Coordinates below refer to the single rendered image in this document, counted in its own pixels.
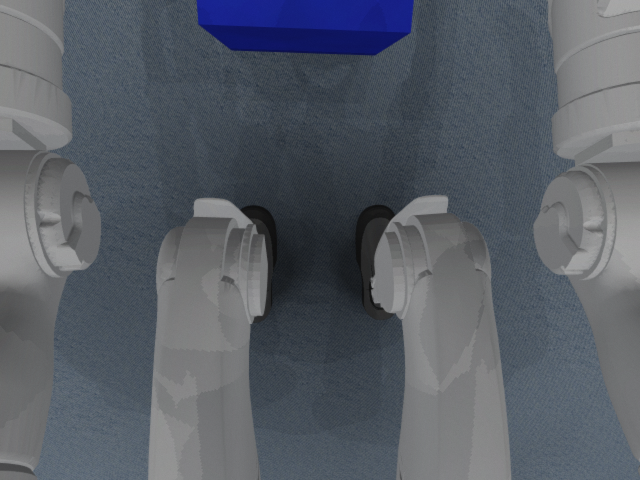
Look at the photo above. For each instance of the left robot forearm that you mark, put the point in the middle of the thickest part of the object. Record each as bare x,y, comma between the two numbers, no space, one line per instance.
35,113

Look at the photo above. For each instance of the carton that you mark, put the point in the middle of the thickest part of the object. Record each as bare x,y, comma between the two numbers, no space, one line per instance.
351,27

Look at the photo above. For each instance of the robot right shin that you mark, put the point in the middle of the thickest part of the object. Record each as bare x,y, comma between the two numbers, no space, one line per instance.
432,204

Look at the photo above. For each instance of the left robot upper arm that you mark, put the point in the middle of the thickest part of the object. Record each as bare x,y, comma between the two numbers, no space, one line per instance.
49,227

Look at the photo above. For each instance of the left robot thigh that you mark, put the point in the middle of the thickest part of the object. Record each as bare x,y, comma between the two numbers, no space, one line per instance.
201,425

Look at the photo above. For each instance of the right robot forearm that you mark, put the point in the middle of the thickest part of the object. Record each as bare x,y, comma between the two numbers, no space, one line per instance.
596,50

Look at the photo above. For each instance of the right robot upper arm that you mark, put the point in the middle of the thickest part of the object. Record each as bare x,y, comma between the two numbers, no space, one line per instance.
588,229

